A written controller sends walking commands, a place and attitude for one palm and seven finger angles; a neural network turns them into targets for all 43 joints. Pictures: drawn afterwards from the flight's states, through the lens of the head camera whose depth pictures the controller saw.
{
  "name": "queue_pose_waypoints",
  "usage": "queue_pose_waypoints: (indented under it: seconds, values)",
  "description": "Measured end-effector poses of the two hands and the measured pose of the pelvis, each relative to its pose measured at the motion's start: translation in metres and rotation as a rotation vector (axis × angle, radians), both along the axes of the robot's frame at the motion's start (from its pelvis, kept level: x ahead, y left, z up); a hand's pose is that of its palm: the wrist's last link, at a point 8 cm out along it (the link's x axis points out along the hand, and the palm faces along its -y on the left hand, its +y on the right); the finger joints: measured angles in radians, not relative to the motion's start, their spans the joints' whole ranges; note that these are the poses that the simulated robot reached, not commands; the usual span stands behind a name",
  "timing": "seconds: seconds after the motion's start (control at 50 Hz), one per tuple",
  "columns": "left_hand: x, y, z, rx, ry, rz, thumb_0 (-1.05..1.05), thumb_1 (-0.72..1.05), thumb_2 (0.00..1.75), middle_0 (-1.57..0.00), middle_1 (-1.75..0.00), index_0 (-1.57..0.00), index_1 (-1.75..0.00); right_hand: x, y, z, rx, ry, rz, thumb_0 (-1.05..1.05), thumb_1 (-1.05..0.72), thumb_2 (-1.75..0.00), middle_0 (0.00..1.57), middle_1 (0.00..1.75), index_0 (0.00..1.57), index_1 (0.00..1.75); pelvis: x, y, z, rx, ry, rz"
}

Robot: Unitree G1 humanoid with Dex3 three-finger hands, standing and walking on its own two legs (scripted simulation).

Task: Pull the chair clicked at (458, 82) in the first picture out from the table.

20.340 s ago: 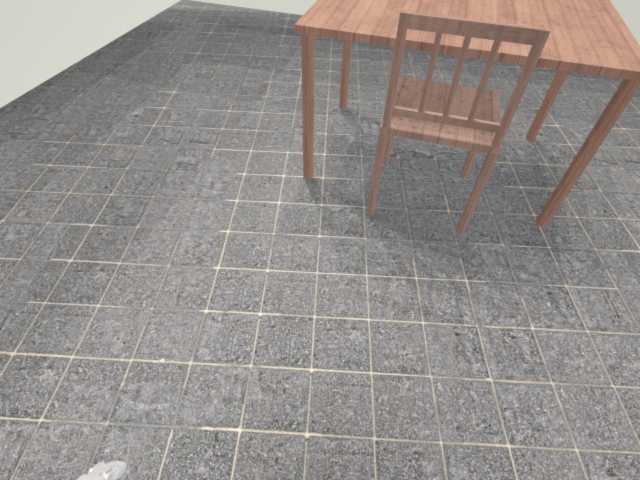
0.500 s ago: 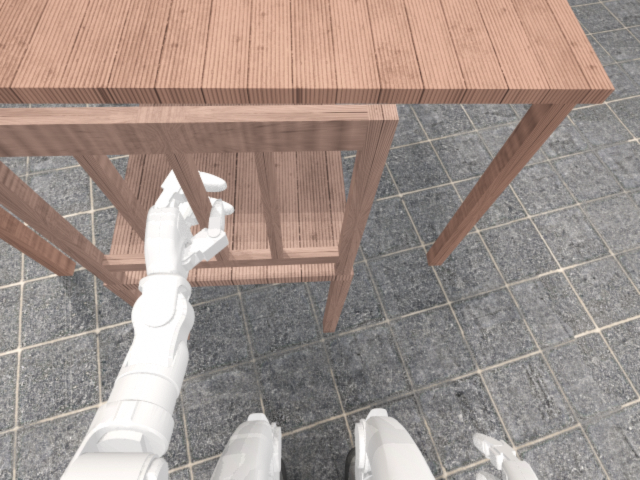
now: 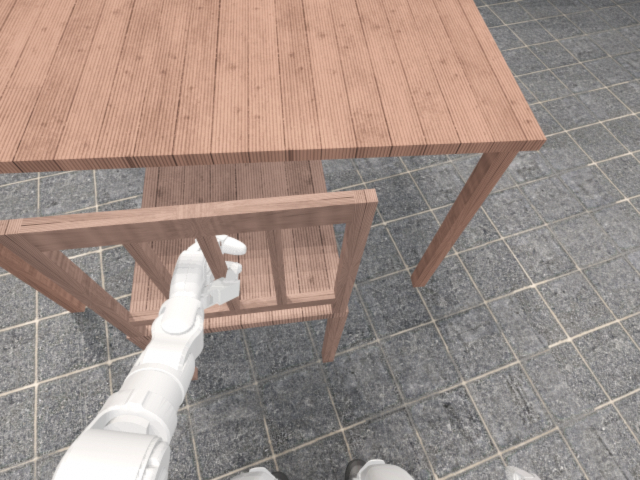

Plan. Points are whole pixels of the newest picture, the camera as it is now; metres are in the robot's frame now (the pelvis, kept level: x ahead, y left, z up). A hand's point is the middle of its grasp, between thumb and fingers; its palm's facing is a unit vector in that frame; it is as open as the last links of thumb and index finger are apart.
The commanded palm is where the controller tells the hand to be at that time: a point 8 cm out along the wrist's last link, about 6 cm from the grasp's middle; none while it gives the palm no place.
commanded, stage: step backward, pulling the chair out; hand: left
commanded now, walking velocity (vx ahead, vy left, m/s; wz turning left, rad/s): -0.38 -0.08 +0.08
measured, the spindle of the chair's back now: (221, 274) +0.40 +0.14 -0.09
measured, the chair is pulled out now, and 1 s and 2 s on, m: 0.07 0.18 0.28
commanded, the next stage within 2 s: none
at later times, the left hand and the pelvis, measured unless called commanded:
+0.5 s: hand (239, 341) +0.29 +0.10 -0.06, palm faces +0.01 -0.99 -0.15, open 5.1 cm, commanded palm +0.29 +0.15 -0.06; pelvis -0.06 -0.02 +0.00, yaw +1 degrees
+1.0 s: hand (237, 356) +0.27 +0.10 -0.06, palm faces +0.07 -0.98 -0.17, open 5.2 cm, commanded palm +0.26 +0.15 -0.06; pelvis -0.09 -0.03 -0.01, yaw +3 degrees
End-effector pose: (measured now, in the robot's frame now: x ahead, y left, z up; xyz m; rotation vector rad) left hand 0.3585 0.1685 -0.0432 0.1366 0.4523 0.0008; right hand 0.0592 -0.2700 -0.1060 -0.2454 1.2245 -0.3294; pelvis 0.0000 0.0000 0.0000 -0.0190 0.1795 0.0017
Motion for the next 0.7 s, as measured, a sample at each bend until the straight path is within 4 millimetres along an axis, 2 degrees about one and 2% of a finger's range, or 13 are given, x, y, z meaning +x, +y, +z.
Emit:
queue_pose_waypoints:
  seconds: [0.22, 0.5, 0.7]
  values:
    - [-0.037, -0.008, 0.001, 0.005, 0.009, 0.028, 0.05, 0.75, 0.81, -0.32, -1.14, -0.5, -1.45, -0.021, 0.01, -0.013, 0.078, -0.019, -0.002, 0.0, -0.9, -0.9, 0.2, 0.3, 0.2, 0.3, -0.024, -0.012, 0.002, 0.002, -0.04, -0.003]
    - [-0.087, -0.016, 0.002, 0.014, 0.017, 0.044, 0.05, 0.74, 0.81, -0.32, -1.14, -0.5, -1.45, -0.036, -0.012, -0.012, 0.032, -0.117, 0.05, 0.0, -0.9, -0.9, 0.2, 0.3, 0.2, 0.3, -0.062, -0.022, -0.002, 0.016, -0.093, 0.016]
    - [-0.105, -0.013, 0.002, 0.025, 0.014, 0.032, 0.05, 0.73, 0.82, -0.33, -1.15, -0.5, -1.45, -0.056, -0.013, -0.007, 0.008, -0.127, 0.063, 0.0, -0.91, -0.9, 0.2, 0.3, 0.2, 0.3, -0.073, -0.016, -0.001, 0.012, -0.11, 0.02]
